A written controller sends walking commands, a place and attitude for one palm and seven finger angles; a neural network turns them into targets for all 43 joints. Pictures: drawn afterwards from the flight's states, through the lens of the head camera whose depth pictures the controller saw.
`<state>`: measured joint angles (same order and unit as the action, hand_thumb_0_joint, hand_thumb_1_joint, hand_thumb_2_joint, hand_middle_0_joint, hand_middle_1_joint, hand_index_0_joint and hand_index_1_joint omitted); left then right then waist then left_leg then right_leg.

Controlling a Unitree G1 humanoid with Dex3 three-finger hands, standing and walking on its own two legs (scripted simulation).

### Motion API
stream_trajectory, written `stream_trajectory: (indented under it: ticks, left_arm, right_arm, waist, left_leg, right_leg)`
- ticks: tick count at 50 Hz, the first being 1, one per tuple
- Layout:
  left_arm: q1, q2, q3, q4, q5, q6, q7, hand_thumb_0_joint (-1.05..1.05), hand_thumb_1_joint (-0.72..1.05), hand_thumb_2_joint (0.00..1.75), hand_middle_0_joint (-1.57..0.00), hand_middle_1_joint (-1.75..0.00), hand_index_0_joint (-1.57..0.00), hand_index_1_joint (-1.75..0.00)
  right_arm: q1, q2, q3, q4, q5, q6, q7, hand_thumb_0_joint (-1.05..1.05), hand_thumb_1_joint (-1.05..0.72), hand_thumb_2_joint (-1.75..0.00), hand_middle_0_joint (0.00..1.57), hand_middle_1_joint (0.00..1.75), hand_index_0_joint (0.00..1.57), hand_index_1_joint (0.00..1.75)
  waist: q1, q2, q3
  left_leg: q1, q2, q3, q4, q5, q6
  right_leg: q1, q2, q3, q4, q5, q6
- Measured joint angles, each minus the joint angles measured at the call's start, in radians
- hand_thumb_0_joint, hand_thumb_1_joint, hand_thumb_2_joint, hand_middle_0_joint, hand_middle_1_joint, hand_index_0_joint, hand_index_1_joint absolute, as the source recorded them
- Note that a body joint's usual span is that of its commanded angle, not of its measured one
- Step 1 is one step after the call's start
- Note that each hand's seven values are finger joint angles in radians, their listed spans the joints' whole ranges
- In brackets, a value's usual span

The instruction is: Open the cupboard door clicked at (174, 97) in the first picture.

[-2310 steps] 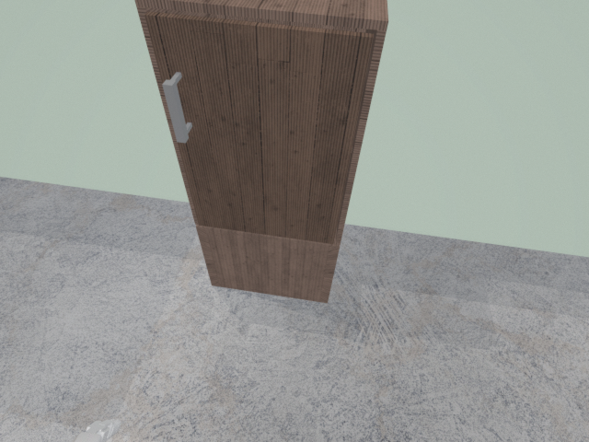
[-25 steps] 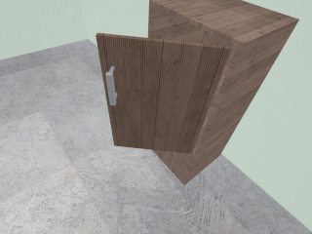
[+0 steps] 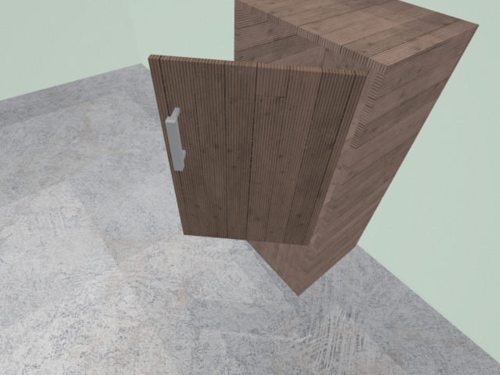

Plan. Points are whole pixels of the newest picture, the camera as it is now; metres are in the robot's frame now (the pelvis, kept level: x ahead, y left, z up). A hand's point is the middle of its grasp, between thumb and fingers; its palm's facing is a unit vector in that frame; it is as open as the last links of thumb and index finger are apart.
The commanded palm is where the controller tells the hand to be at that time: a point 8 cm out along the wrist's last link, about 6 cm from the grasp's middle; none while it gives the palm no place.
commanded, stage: look again from close up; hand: left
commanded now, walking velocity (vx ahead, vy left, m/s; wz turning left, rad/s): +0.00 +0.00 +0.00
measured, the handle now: (177, 139) +0.57 +0.20 +0.05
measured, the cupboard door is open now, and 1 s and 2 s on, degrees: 46 46 46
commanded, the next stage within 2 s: raise the hand with hooked fingers in 0.24 s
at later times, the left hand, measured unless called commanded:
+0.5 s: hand (135, 368) +0.15 +0.19 -0.07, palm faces +0.29 -0.93 -0.21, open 7.3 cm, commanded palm +0.11 +0.21 -0.06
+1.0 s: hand (150, 320) +0.20 +0.17 -0.01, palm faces +0.06 -0.99 -0.14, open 10.0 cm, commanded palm +0.17 +0.23 -0.02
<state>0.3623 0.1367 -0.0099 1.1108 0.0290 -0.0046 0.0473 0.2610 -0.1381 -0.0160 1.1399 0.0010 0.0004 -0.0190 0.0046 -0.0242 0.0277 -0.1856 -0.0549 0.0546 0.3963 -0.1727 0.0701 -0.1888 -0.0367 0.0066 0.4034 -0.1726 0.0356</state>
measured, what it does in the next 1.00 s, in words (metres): lowers itself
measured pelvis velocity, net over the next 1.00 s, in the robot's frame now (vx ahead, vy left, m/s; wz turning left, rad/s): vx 0.02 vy -0.06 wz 0.07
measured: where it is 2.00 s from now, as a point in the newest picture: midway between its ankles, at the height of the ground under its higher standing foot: outside the picture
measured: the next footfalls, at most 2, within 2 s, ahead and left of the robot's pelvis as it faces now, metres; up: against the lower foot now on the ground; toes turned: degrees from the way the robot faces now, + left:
none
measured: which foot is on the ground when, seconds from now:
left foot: down 0.00-1.00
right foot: down 0.00-1.00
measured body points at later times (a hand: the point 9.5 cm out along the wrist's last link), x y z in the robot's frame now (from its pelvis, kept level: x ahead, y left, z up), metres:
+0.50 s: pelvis +0.00 -0.02 -0.01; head -0.01 -0.02 +0.44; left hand +0.13 +0.24 -0.05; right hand +0.07 -0.26 -0.14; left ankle +0.03 +0.07 -0.74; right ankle +0.03 -0.14 -0.74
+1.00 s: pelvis +0.02 -0.06 -0.09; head +0.08 -0.05 +0.36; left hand +0.19 +0.22 +0.00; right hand +0.26 -0.26 -0.15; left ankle +0.03 +0.07 -0.74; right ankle +0.03 -0.14 -0.74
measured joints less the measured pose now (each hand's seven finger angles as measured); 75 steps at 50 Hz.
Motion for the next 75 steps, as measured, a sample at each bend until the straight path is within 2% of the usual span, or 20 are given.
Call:
stream_trajectory:
  ticks: [18,20,23,25,27,30,32,34,37,41,45,48,50,53,55,57,61,65,71,75]
  left_arm:
    - [-0.028,-0.008,-0.002,-0.013,0.0,-0.011,0.005,0.0,0.91,0.9,-0.2,-0.3,-0.2,-0.3]
    - [0.077,0.009,0.013,-0.361,-0.069,0.093,0.03,0.02,0.93,0.9,-0.2,-0.3,-0.2,-0.3]
    - [0.154,0.062,0.033,-0.729,-0.138,0.033,0.102,0.04,0.95,0.89,-0.21,-0.31,-0.2,-0.32]
    - [0.135,0.071,0.042,-0.892,-0.175,-0.016,0.109,0.04,0.93,0.88,-0.21,-0.32,-0.2,-0.33]
    - [0.077,0.068,0.052,-0.974,-0.185,-0.11,0.087,0.04,0.89,0.87,-0.2,-0.34,-0.2,-0.35]
    - [-0.02,0.051,0.081,-0.989,-0.212,-0.299,-0.023,0.02,0.83,0.84,-0.2,-0.37,-0.2,-0.38]
    - [-0.041,0.038,0.101,-0.976,-0.237,-0.413,-0.142,0.02,0.78,0.83,-0.21,-0.4,-0.2,-0.41]
    - [-0.019,0.038,0.118,-0.955,-0.246,-0.483,-0.264,0.01,0.73,0.81,-0.21,-0.43,-0.21,-0.43]
    - [0.061,0.064,0.145,-0.944,-0.249,-0.465,-0.363,0.0,0.65,0.78,-0.22,-0.47,-0.22,-0.48]
    - [0.182,0.092,0.209,-1.01,-0.282,-0.424,-0.343,0.01,0.55,0.74,-0.23,-0.53,-0.23,-0.54]
    - [0.209,0.113,0.269,-1.137,-0.319,-0.517,-0.321,0.01,0.45,0.7,-0.24,-0.59,-0.23,-0.6]
    - [0.118,0.12,0.271,-1.169,-0.353,-0.566,-0.389,0.01,0.38,0.67,-0.24,-0.63,-0.23,-0.64]
    - [0.036,0.138,0.265,-1.145,-0.357,-0.534,-0.457,0.01,0.33,0.65,-0.24,-0.66,-0.23,-0.67]
    - [-0.057,0.18,0.267,-1.065,-0.363,-0.381,-0.551,0.01,0.26,0.62,-0.24,-0.71,-0.24,-0.71]
    - [-0.07,0.199,0.287,-1.032,-0.378,-0.276,-0.568,0.0,0.21,0.6,-0.25,-0.74,-0.25,-0.74]
    - [-0.049,0.202,0.322,-1.032,-0.402,-0.221,-0.547,0.0,0.17,0.58,-0.26,-0.77,-0.25,-0.77]
    - [0.018,0.175,0.389,-1.097,-0.432,-0.269,-0.458,0.0,0.08,0.54,-0.26,-0.83,-0.26,-0.83]
    - [0.01,0.165,0.392,-1.094,-0.417,-0.349,-0.447,0.0,-0.01,0.5,-0.27,-0.89,-0.26,-0.89]
    - [-0.065,0.198,0.334,-1.012,-0.384,-0.3,-0.512,0.0,-0.16,0.44,-0.27,-0.98,-0.27,-0.98]
    - [-0.09,0.222,0.338,-1.054,-0.386,-0.296,-0.485,-0.01,-0.25,0.4,-0.29,-1.04,-0.28,-1.04]
  right_arm:
    - [0.019,0.009,0.004,0.004,0.0,0.0,0.0,0.01,-0.9,-0.9,0.2,0.3,0.2,0.3]
    - [0.066,0.002,0.028,-0.103,0.022,-0.048,-0.022,0.01,-0.91,-0.9,0.2,0.3,0.2,0.3]
    - [0.119,-0.031,0.032,-0.202,0.054,-0.182,-0.052,0.02,-0.92,-0.9,0.2,0.3,0.2,0.3]
    - [0.111,-0.066,0.03,-0.262,0.064,-0.236,-0.061,0.02,-0.92,-0.9,0.2,0.3,0.2,0.3]
    - [0.075,-0.1,0.021,-0.32,0.055,-0.27,-0.059,0.02,-0.91,-0.9,0.2,0.3,0.2,0.3]
    - [0.005,-0.116,-0.003,-0.407,0.031,-0.292,-0.034,0.02,-0.91,-0.9,0.2,0.3,0.2,0.3]
    - [-0.038,-0.113,-0.021,-0.472,0.023,-0.287,-0.006,0.02,-0.91,-0.9,0.2,0.3,0.2,0.3]
    - [-0.071,-0.113,-0.033,-0.539,0.022,-0.273,0.015,0.02,-0.91,-0.9,0.2,0.3,0.2,0.3]
    - [-0.095,-0.116,-0.048,-0.628,0.029,-0.243,0.015,0.02,-0.9,-0.9,0.2,0.3,0.2,0.3]
    - [-0.101,-0.124,-0.062,-0.683,0.029,-0.223,-0.005,0.02,-0.9,-0.9,0.2,0.3,0.2,0.3]
    - [-0.105,-0.121,-0.046,-0.642,0.021,-0.233,-0.021,0.01,-0.9,-0.9,0.19,0.3,0.2,0.3]
    - [-0.124,-0.115,-0.01,-0.592,0.027,-0.246,-0.028,0.01,-0.9,-0.9,0.19,0.3,0.2,0.3]
    - [-0.13,-0.097,0.015,-0.569,0.036,-0.243,-0.033,0.02,-0.9,-0.9,0.2,0.3,0.2,0.3]
    - [-0.115,-0.064,0.043,-0.56,0.05,-0.218,-0.04,0.02,-0.9,-0.9,0.2,0.3,0.2,0.3]
    - [-0.088,-0.049,0.052,-0.568,0.054,-0.201,-0.043,0.02,-0.9,-0.89,0.2,0.3,0.21,0.3]
    - [-0.05,-0.045,0.047,-0.576,0.052,-0.197,-0.044,0.02,-0.9,-0.89,0.2,0.3,0.21,0.3]
    - [0.02,-0.061,0.01,-0.569,0.048,-0.215,-0.043,0.02,-0.9,-0.89,0.2,0.3,0.21,0.3]
    - [0.045,-0.112,-0.013,-0.555,0.049,-0.226,-0.043,0.02,-0.9,-0.9,0.2,0.3,0.2,0.3]
    - [0.014,-0.152,-0.006,-0.564,0.058,-0.242,-0.062,0.02,-0.9,-0.9,0.2,0.3,0.2,0.3]
    - [-0.001,-0.132,0.01,-0.585,0.057,-0.256,-0.066,0.02,-0.9,-0.9,0.2,0.3,0.2,0.3]
  waist:
    - [-0.01,0.007,0.004]
    - [-0.011,0.002,0.016]
    - [-0.016,0.008,-0.028]
    - [-0.029,0.034,-0.048]
    - [-0.047,0.057,-0.071]
    - [-0.052,0.046,-0.123]
    - [-0.05,0.021,-0.135]
    - [-0.05,-0.004,-0.136]
    - [-0.031,-0.04,-0.136]
    - [0.011,-0.043,-0.126]
    - [0.049,-0.006,-0.137]
    - [0.056,0.041,-0.133]
    - [0.051,0.059,-0.132]
    - [0.026,0.068,-0.123]
    - [0.001,0.066,-0.118]
    - [-0.016,0.062,-0.119]
    - [-0.022,0.048,-0.131]
    - [-0.013,0.045,-0.137]
    - [-0.013,0.038,-0.115]
    - [-0.016,0.025,-0.114]
  left_leg:
    - [-0.018,0.026,-0.001,0.029,-0.018,-0.02]
    - [-0.027,0.022,-0.002,0.059,-0.033,-0.021]
    - [-0.064,0.008,-0.015,0.107,-0.058,-0.024]
    - [-0.095,0.006,-0.029,0.157,-0.079,-0.024]
    - [-0.148,0.008,-0.04,0.22,-0.106,-0.028]
    - [-0.278,0.017,-0.032,0.338,-0.153,-0.038]
    - [-0.351,0.03,-0.025,0.419,-0.189,-0.042]
    - [-0.407,0.042,-0.026,0.489,-0.224,-0.051]
    - [-0.477,0.054,-0.034,0.571,-0.268,-0.065]
    - [-0.546,0.069,-0.075,0.653,-0.313,-0.081]
    - [-0.61,0.074,-0.127,0.718,-0.344,-0.091]
    - [-0.646,0.074,-0.152,0.755,-0.357,-0.093]
    - [-0.66,0.075,-0.149,0.759,-0.356,-0.094]
    - [-0.645,0.076,-0.125,0.724,-0.342,-0.093]
    - [-0.615,0.075,-0.104,0.68,-0.328,-0.088]
    - [-0.58,0.077,-0.086,0.637,-0.315,-0.082]
    - [-0.529,0.075,-0.067,0.575,-0.297,-0.071]
    - [-0.533,0.063,-0.072,0.576,-0.294,-0.058]
    - [-0.531,0.056,-0.072,0.589,-0.292,-0.041]
    - [-0.491,0.057,-0.066,0.569,-0.285,-0.036]
  right_leg:
    - [-0.01,0.025,-0.001,0.007,-0.006,-0.018]
    - [-0.028,0.021,-0.004,0.057,-0.032,-0.029]
    - [-0.073,0.005,-0.019,0.138,-0.085,-0.046]
    - [-0.091,0.001,-0.034,0.172,-0.104,-0.037]
    - [-0.133,0.003,-0.045,0.22,-0.127,-0.033]
    - [-0.27,0.009,-0.037,0.346,-0.174,-0.039]
    - [-0.349,0.021,-0.03,0.429,-0.206,-0.046]
    - [-0.405,0.031,-0.032,0.497,-0.239,-0.055]
    - [-0.475,0.042,-0.041,0.578,-0.283,-0.071]
    - [-0.52,0.056,-0.082,0.631,-0.323,-0.088]
    - [-0.552,0.064,-0.132,0.659,-0.348,-0.097]
    - [-0.572,0.066,-0.156,0.677,-0.359,-0.098]
    - [-0.588,0.066,-0.153,0.682,-0.359,-0.097]
    - [-0.589,0.065,-0.129,0.662,-0.344,-0.093]
    - [-0.571,0.064,-0.108,0.632,-0.33,-0.085]
    - [-0.545,0.065,-0.09,0.595,-0.314,-0.08]
    - [-0.5,0.064,-0.07,0.535,-0.292,-0.071]
    - [-0.493,0.053,-0.076,0.525,-0.288,-0.06]
    - [-0.482,0.047,-0.076,0.522,-0.277,-0.047]
    - [-0.44,0.048,-0.07,0.493,-0.264,-0.042]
